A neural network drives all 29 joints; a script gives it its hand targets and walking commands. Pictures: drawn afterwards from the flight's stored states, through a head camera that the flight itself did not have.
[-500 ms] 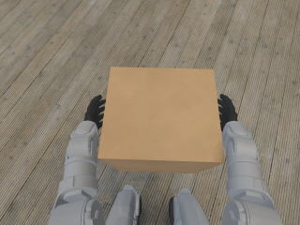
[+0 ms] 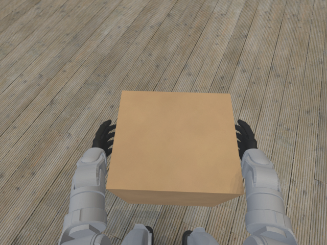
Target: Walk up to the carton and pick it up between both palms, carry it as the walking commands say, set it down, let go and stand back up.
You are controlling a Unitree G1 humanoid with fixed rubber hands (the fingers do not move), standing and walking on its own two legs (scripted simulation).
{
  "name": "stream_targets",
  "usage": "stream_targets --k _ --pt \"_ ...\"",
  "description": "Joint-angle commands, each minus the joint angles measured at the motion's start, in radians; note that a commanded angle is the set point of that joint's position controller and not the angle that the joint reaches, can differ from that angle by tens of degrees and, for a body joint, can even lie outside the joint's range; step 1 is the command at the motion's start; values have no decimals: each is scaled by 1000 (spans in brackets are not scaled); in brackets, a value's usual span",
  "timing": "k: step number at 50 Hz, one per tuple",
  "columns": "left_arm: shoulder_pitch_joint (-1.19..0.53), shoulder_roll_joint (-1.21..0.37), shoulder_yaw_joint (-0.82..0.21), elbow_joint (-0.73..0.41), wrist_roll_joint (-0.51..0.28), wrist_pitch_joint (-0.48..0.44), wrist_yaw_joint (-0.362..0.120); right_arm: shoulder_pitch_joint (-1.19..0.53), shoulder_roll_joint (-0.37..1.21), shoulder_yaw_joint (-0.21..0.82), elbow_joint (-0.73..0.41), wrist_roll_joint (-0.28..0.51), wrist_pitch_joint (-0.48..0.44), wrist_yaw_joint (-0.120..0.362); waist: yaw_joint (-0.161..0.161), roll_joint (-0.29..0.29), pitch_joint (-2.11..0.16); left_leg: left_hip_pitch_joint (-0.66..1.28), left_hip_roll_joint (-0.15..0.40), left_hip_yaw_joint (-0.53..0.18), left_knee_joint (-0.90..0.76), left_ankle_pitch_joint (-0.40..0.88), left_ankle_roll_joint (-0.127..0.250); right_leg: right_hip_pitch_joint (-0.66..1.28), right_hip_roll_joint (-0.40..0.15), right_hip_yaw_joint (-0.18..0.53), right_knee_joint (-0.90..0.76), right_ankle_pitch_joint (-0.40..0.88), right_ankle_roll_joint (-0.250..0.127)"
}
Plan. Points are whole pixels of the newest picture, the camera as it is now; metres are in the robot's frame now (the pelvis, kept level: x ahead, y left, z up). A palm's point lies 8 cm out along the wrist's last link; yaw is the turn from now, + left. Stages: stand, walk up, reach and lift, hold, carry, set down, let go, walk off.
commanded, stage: reach and lift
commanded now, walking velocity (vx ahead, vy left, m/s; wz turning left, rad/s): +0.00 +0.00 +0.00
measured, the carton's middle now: (172, 155) +0.37 +0.00 -0.11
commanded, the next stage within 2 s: hold in 1.74 s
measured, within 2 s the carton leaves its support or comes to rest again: neither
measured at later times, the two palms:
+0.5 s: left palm (91, 147) +0.33 +0.19 +0.03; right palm (261, 149) +0.34 -0.18 +0.04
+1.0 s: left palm (84, 146) +0.31 +0.18 +0.09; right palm (279, 150) +0.32 -0.19 +0.09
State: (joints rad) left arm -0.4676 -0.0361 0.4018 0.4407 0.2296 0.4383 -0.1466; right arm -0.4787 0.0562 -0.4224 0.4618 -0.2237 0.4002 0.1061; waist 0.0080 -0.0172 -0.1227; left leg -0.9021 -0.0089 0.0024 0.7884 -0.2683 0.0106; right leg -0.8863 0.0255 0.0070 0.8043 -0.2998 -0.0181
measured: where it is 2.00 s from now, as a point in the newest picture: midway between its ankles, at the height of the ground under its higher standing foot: outside the picture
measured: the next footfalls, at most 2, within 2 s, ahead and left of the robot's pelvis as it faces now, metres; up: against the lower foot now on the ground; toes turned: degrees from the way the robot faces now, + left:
none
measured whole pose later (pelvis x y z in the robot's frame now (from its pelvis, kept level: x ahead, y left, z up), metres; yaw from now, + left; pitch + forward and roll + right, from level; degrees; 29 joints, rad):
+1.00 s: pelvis +0.03 +0.00 +0.05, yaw +0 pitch -4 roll +0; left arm -0.22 -0.05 0.26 0.19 0.20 0.68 -0.14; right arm -0.22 0.07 -0.31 0.18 -0.21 0.66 0.12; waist 0.00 -0.01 0.03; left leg -0.12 -0.01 -0.01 0.33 -0.15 0.01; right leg -0.10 0.02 0.01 0.34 -0.18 -0.02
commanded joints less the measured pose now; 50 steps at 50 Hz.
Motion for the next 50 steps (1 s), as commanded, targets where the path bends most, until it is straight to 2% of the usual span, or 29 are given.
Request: stream_targets --k 1,15,34,50 --pt "-554 -903 -564 -65 -153 -42 -204 -483 937 582 2 141 2 238 4 17 -601 455 -86 -49 -86 269 11 314 72 53 -124 255 -5" --pt "-478 -892 -577 -103 -147 -12 -193 -413 902 584 -45 134 33 240 -2 20 -451 653 -66 -56 -252 288 12 486 62 44 -282 262 -2" --pt "-335 -850 -665 -257 -184 87 -166 -274 859 661 -212 164 138 212 -1 14 -276 864 -56 -55 -416 345 5 730 47 52 -448 310 8" --pt "-286 -788 -726 -392 -217 203 -142 -229 820 720 -362 205 267 174 -10 5 -122 921 -57 -57 -483 260 13 837 35 66 -528 258 10"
